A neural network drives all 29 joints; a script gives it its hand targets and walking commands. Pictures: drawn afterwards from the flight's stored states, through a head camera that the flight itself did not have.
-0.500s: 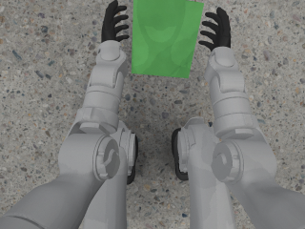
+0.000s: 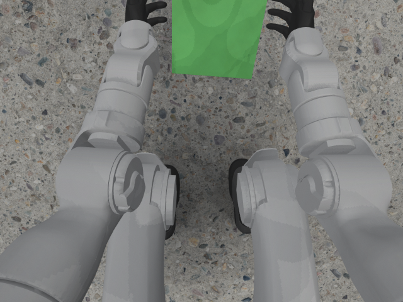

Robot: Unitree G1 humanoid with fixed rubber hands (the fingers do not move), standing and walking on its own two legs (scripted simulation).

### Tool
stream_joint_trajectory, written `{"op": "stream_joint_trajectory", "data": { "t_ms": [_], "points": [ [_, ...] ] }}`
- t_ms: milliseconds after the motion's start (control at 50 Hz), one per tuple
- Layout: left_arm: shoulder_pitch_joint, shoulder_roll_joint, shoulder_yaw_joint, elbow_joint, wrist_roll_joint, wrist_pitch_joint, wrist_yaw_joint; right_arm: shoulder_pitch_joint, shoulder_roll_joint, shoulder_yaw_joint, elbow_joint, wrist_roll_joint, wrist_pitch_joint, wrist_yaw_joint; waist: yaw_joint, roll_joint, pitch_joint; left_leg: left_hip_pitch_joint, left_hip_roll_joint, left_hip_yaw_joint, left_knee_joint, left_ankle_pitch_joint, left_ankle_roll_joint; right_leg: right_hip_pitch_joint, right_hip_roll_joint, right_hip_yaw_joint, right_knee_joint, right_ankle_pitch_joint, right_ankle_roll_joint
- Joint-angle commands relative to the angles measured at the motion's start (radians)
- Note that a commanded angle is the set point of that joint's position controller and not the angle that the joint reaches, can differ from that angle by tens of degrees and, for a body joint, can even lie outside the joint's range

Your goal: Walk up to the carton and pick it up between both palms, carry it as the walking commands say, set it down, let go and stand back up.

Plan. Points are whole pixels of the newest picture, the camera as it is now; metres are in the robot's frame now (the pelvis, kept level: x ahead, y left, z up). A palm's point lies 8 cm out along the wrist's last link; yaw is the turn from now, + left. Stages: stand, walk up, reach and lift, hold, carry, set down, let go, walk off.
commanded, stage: set down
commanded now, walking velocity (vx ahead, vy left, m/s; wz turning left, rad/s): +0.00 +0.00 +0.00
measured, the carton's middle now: (215, 19) +0.57 -0.04 -0.27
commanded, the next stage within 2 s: none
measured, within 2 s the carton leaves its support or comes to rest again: neither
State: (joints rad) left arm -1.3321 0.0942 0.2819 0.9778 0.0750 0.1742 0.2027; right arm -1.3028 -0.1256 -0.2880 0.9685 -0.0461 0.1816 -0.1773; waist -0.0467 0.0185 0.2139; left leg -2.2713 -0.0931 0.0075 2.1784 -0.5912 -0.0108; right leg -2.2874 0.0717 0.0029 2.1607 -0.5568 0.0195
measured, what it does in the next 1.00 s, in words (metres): stands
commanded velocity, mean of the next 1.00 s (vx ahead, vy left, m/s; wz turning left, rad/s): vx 0.00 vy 0.00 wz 0.00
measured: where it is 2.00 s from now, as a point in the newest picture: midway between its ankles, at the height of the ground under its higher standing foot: (204, 210)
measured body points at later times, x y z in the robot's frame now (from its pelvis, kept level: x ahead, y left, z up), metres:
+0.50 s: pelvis +0.00 +0.00 -0.01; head +0.36 +0.00 +0.27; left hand +0.55 +0.10 -0.17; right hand +0.53 -0.16 -0.17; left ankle +0.10 +0.11 -0.34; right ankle +0.11 -0.11 -0.34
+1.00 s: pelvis +0.01 +0.00 -0.01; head +0.37 +0.00 +0.26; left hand +0.56 +0.10 -0.18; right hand +0.54 -0.16 -0.18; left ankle +0.10 +0.11 -0.34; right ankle +0.11 -0.11 -0.34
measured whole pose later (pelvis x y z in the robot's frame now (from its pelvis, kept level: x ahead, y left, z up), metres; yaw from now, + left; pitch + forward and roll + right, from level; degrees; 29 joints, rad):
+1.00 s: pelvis +0.01 +0.00 -0.01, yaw +0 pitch +39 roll -1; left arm -1.39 0.10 0.44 1.00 0.22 0.12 0.06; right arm -1.36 -0.13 -0.46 0.99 -0.17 0.15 -0.02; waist -0.05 0.02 0.26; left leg -2.27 -0.11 0.01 2.22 -0.63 0.00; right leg -2.28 0.07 0.00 2.20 -0.61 0.02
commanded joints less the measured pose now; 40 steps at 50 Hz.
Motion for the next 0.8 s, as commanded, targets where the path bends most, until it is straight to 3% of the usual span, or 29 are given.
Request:
{"op": "stream_joint_trajectory", "data": {
  "t_ms": [0,140,380,780],
  "points": [
    [-0.528,-0.908,-0.322,-0.079,-0.069,-0.055,-0.268,-0.574,0.906,0.328,-0.126,0.072,-0.06,0.271,-0.002,-0.001,-1.089,0.515,-0.103,0.015,-0.14,0.324,0.004,0.597,0.094,-0.028,-0.131,0.358,0.01],
    [-0.5,-0.878,-0.274,-0.016,-0.029,-0.042,-0.292,-0.541,0.861,0.252,-0.066,0.044,-0.047,0.304,-0.01,0.05,-0.953,0.462,-0.095,0.009,-0.13,0.287,0.01,0.508,0.088,-0.018,-0.116,0.317,-0.007],
    [-0.438,-0.842,-0.203,0.045,0.024,-0.027,-0.308,-0.484,0.805,0.175,-0.018,-0.018,-0.032,0.336,-0.026,0.03,-0.825,0.409,-0.097,-0.01,-0.137,0.258,0.019,0.417,0.078,-0.02,-0.11,0.27,-0.017],
    [-0.319,-0.729,-0.111,0.129,0.11,-0.016,-0.323,-0.381,0.717,0.096,0.052,-0.085,-0.027,0.338,-0.004,0.03,-0.703,0.329,-0.084,-0.01,-0.149,0.236,0.02,0.375,0.072,-0.007,-0.114,0.258,-0.016]
  ]
}}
